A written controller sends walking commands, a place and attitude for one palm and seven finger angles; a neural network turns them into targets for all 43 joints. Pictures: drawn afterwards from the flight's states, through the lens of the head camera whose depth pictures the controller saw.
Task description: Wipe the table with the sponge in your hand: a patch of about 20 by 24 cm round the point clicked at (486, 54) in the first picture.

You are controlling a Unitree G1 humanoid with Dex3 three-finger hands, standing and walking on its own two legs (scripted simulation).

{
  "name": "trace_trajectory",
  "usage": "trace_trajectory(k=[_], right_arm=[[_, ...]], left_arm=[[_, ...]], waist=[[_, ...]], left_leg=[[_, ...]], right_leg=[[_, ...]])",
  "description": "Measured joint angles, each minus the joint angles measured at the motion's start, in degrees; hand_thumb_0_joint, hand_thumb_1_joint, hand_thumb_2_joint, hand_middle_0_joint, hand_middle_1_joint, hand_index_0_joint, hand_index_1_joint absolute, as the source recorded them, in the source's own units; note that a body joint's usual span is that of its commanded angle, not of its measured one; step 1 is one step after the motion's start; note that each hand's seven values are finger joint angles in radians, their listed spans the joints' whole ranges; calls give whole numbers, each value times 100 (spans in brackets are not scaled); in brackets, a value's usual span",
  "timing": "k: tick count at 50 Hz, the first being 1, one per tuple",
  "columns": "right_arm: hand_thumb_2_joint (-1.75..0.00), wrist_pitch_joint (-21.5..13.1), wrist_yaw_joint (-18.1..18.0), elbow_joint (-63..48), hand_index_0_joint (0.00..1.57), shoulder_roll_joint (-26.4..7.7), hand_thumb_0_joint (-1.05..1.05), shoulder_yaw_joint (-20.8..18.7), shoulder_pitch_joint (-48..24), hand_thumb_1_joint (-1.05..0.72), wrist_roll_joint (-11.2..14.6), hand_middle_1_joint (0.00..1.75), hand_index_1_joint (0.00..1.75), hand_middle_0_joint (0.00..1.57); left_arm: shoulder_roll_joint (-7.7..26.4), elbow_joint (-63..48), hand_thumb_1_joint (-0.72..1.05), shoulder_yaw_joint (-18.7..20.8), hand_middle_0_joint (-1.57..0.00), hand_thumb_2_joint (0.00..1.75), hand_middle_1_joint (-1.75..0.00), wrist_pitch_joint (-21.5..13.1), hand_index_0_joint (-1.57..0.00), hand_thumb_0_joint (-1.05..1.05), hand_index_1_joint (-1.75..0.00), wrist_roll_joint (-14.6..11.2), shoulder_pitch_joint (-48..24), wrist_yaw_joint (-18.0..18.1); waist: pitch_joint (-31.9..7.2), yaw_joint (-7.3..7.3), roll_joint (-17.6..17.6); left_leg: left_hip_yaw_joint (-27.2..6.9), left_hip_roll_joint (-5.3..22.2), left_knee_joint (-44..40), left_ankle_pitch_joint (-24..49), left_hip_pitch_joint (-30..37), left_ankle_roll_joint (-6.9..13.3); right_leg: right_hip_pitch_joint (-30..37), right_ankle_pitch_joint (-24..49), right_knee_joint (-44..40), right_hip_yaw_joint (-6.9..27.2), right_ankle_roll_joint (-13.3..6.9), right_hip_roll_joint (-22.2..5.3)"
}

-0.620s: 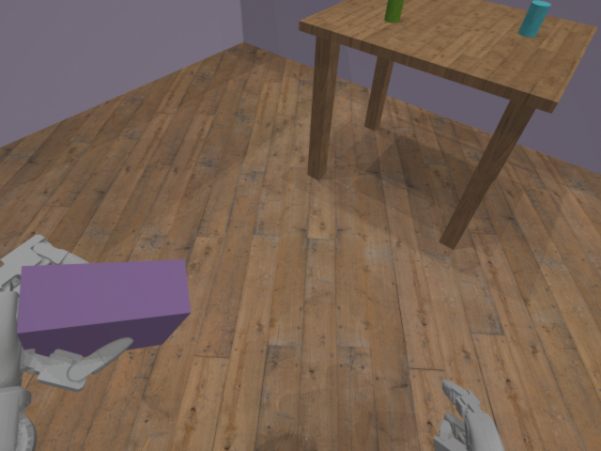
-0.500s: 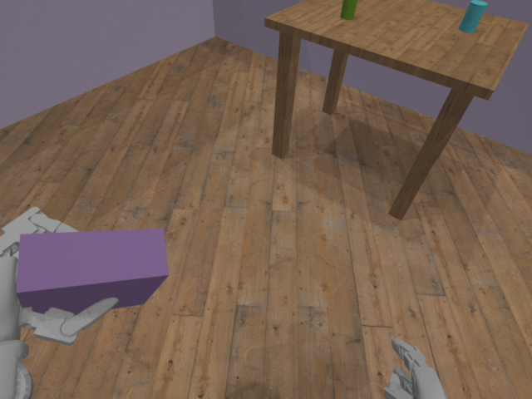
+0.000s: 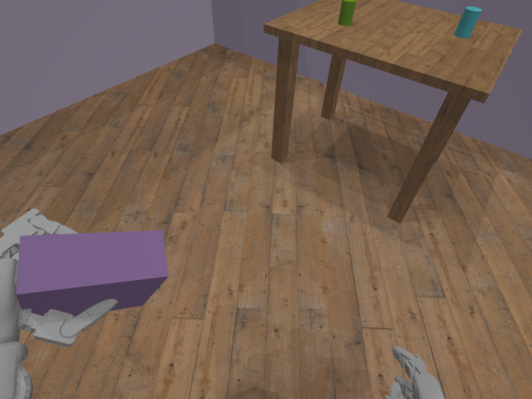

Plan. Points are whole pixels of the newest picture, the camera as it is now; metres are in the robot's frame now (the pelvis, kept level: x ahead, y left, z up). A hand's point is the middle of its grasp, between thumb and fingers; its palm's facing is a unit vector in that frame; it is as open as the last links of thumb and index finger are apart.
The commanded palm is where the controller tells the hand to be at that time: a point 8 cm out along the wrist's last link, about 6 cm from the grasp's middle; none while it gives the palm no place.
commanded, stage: walk to a spot facing it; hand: left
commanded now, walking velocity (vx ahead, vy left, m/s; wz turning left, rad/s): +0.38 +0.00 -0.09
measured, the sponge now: (114, 275) +0.23 +0.20 +0.13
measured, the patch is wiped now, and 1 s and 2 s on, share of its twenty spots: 0.00 0.00 0.00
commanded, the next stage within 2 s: none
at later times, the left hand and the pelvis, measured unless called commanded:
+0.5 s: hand (95, 212) +0.30 +0.25 +0.16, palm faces +0.42 -0.83 -0.38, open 9.8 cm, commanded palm +0.25 +0.28 +0.18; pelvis +0.08 +0.00 -0.01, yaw -2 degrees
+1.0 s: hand (204, 138) +0.47 +0.14 +0.16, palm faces +0.28 -0.81 -0.52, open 9.8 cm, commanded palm +0.41 +0.19 +0.18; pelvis +0.23 -0.08 -0.01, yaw -3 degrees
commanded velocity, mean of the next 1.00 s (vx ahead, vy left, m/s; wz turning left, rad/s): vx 0.38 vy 0.00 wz -0.01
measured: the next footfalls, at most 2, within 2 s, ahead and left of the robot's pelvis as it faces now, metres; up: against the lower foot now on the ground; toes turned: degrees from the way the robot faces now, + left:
right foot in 0.82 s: +0.31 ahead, -0.14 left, +0.00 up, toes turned -15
left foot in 1.40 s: +0.48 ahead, +0.05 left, +0.00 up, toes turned +12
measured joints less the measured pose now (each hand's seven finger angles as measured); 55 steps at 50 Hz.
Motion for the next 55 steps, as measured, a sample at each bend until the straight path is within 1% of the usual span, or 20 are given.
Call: trace_trajectory(k=[5, 8, 11, 14, 16, 21, 22, 25, 27, 29, 31, 35, 40, 41, 43, 44, 46, 48, 51, 55], right_arm=[[-90, 12, -62, -15, 20, 28, 2, -4, 95, -90, -20, 30, 30, 20], [-90, -1, -63, 45, 20, 80, 2, 1, 110, -90, -40, 30, 30, 20], [-90, 65, -18, 92, 20, 89, 2, 11, 189, -90, -36, 30, 30, 20], [-90, 103, 21, 246, 20, 9, 2, -31, 204, -90, -5, 30, 30, 20], [-90, 147, 38, 333, 20, -79, 2, -42, 193, -90, -16, 30, 30, 20], [-90, 162, -8, 148, 20, -191, 2, -82, 113, -90, -47, 30, 30, 20], [-90, 132, -35, 102, 20, -172, 2, -106, 65, -90, -43, 30, 30, 20], [-90, 59, -48, 35, 20, -27, 2, -148, -124, -91, -31, 30, 30, 20], [-90, -35, -2, 38, 20, 94, 2, -130, -168, -91, -30, 30, 30, 20], [-90, -107, 66, 33, 20, 197, 2, -80, -166, -91, 3, 30, 30, 20], [-90, -146, 119, 11, 20, 279, 1, -18, -144, -91, 16, 30, 30, 20], [-90, -145, 154, -47, 20, 402, 1, 61, -55, -90, -1, 30, 30, 20], [-90, -101, 115, -37, 20, 398, 1, 57, 85, -90, -13, 30, 30, 21], [-90, -82, 112, -38, 20, 379, 1, 46, 120, -90, 3, 30, 30, 21], [-90, 3, 122, 96, 20, 259, 1, -29, -9, -90, 37, 30, 30, 21], [-90, 73, 126, 197, 20, 181, 1, -67, -142, -90, 33, 30, 30, 21], [-90, 174, 165, 341, 20, 34, 2, -153, -356, -90, 36, 30, 30, 21], [-90, 252, 194, 341, 20, -82, 2, -222, -466, -91, 33, 30, 30, 20], [-90, 329, 188, 228, 20, -203, 2, -317, -477, -91, 33, 30, 30, 20], [-90, 351, 172, 100, 20, -316, 2, -423, -346, -91, 11, 30, 30, 20]], left_arm=[[-5, -76, -45, 78, -79, 97, -132, 30, -78, -1, -132, 33, 39, 58], [48, -33, -45, 149, -79, 97, -132, 1, -78, -1, -132, 29, -24, 71], [33, 78, -45, 134, -79, 97, -132, 9, -78, -1, -132, 30, -15, 41], [-82, 181, -45, -58, -79, 97, -132, 0, -78, -1, -132, 51, -156, 11], [-171, 222, -45, -173, -79, 97, -132, -13, -79, -1, -132, 76, -198, -7], [-3, -197, -46, -42, -79, 97, -132, -89, -79, -1, -133, 28, -4, 3], [81, -303, -46, 49, -79, 97, -132, -115, -79, -1, -133, 1, 13, 27], [211, -366, -46, 289, -79, 97, -132, -161, -79, -1, -133, -21, 7, 110], [254, -330, -46, 332, -79, 97, -132, -131, -79, -1, -133, -11, -49, 108], [235, -358, -46, 304, -79, 97, -132, -98, -79, -1, -133, -7, -107, 92], [188, -454, -46, 268, -79, 97, -132, -87, -79, -1, -133, -8, -84, 65], [180, -541, -46, 242, -79, 97, -132, -94, -79, -1, -133, -16, 82, -24], [388, -378, -46, 339, -79, 97, -132, -31, -79, -1, -133, -41, 134, -116], [478, -386, -46, 376, -79, 97, -132, 1, -79, -1, -133, -43, 111, -121], [484, -385, -46, 380, -79, 97, -132, 39, -79, -1, -133, 5, -83, -130], [426, -385, -46, 366, -79, 97, -132, 38, -79, -1, -133, 8, -179, -132], [284, -372, -46, 336, -79, 97, -132, -18, -79, -1, -133, -26, -248, -153], [212, -393, -46, 350, -79, 97, -132, -88, -79, -1, -133, -37, -77, -168], [242, -494, -46, 374, -79, 97, -132, -148, -79, -1, -133, -36, 253, -190], [374, -616, -46, 420, -79, 98, -132, -219, -79, -1, -133, -72, 425, -169]], waist=[[-111, -53, 101], [-85, -61, 161], [-224, -55, 203], [-226, -42, 99], [-201, -18, 23], [6, -41, -157], [84, -27, -247], [192, 32, -328], [152, -35, -217], [124, -41, -111], [119, -22, -31], [170, -38, 63], [297, -110, 196], [315, -129, 188], [452, -114, 268], [539, -110, 267], [646, -100, 216], [644, -142, 169], [558, -219, 122], [425, -198, 49]], left_leg=[[-17, 84, 169, -156, -51, 41], [-54, 164, 378, -190, -26, -59], [-49, 228, 729, -757, -96, -27], [103, 158, 1796, -1214, -462, -46], [253, 161, 2044, -1244, -612, -62], [608, 271, 376, -478, -135, -47], [692, 233, 270, -140, -44, -4], [930, 271, 436, -364, 120, 53], [915, 351, 288, -451, 256, 41], [923, 432, 19, -391, 430, -11], [986, 502, -242, -350, 625, -52], [1116, 583, -583, -394, 1002, -188], [1089, 754, -269, -848, 1254, -427], [1031, 796, 64, -1062, 1194, -422], [753, 902, 1424, -1411, 721, -206], [491, 776, 2314, -1502, 358, -133], [206, 487, 3700, -1368, -308, -92], [161, 375, 4450, -988, -902, -144], [191, 401, 4725, -477, -1626, -236], [305, 507, 4037, -7, -2105, -271]], right_leg=[[-105, -896, 407, -100, -131, 40], [-27, -716, 475, -244, -136, 38], [3, -434, 491, -314, -170, 55], [55, -395, 564, -354, -182, -63], [173, -487, 440, -357, -178, -135], [318, -658, 469, -297, -38, -200], [278, -801, 687, -228, -32, -249], [-244, -1478, 2281, -153, -87, -208], [-648, -1521, 3179, -299, -66, -163], [-1005, -1321, 3533, -446, -16, -216], [-1269, -1046, 3394, -571, 28, -320], [-1432, -546, 2367, -793, 79, -490], [-901, -152, 786, -1171, 29, -353], [-680, -51, 486, -1243, 3, -300], [-667, 117, 759, -1355, -436, -237], [-688, -50, 972, -1364, -564, -249], [-592, -275, 1047, -1326, -646, -261], [-434, -286, 868, -1301, -620, -242], [-157, -246, 475, -1346, -641, -196], [213, -228, 5, -1438, -628, -187]])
